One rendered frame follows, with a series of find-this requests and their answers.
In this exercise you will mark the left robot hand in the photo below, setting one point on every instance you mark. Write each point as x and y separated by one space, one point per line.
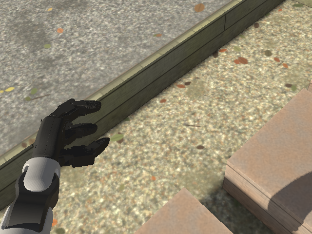
56 131

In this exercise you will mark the robot left forearm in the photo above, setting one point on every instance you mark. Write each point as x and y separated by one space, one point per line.
37 193

